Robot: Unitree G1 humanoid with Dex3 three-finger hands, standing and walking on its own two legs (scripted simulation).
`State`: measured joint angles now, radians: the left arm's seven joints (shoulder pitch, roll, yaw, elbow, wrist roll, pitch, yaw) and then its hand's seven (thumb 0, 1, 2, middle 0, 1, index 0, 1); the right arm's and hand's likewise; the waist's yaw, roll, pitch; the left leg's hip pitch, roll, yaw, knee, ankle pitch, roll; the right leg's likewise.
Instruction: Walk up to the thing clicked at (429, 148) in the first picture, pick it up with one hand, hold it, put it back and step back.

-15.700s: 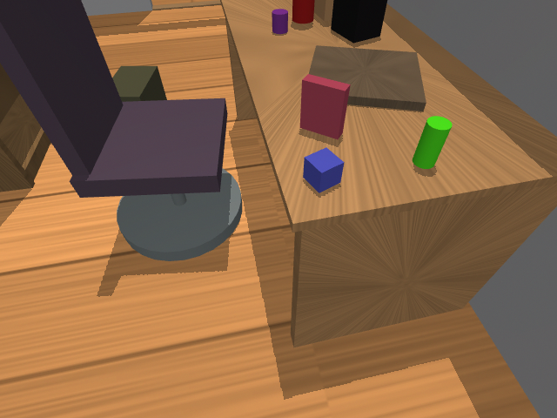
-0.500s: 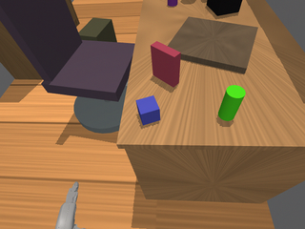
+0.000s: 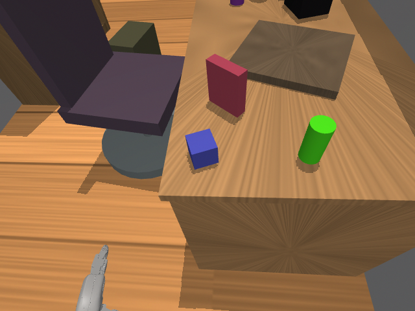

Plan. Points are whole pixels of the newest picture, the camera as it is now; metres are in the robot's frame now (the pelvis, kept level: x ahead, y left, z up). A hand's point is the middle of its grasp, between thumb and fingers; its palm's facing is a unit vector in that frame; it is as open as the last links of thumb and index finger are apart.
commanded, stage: go down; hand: right
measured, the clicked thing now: (315, 141) +0.47 -0.18 +0.03
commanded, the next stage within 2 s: approach in 0.10 s
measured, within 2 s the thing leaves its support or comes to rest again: neither
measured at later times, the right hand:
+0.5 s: hand out of the picture +0.41 -0.33 +0.12, palm faces +0.11 +0.99 +0.01, open 17.7 cm
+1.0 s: hand (339, 143) +0.45 -0.22 +0.05, palm faces +0.11 +0.99 +0.03, open 17.7 cm
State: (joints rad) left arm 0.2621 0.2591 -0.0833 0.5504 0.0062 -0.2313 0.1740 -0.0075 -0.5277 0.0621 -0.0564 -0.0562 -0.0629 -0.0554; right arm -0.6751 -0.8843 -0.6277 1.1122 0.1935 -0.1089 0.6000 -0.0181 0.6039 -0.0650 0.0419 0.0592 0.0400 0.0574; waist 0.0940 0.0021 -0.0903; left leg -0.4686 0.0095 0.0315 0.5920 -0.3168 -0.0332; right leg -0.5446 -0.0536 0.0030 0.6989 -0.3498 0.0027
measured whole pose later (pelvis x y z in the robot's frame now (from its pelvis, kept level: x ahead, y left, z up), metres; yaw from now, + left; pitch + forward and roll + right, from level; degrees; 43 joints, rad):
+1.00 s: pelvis -0.02 +0.00 -0.03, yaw +2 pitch +16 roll +3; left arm 0.35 0.23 0.01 0.28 0.03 -0.13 0.04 -0.01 -0.52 0.05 -0.06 -0.06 -0.07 -0.06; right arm -0.69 -0.48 -0.47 1.01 0.12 -0.30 0.23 -0.02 0.60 -0.06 0.03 0.05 0.03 0.05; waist 0.15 0.00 -0.13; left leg -0.73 0.00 0.01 0.86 -0.41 -0.03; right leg -0.78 -0.07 -0.01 0.94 -0.43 0.01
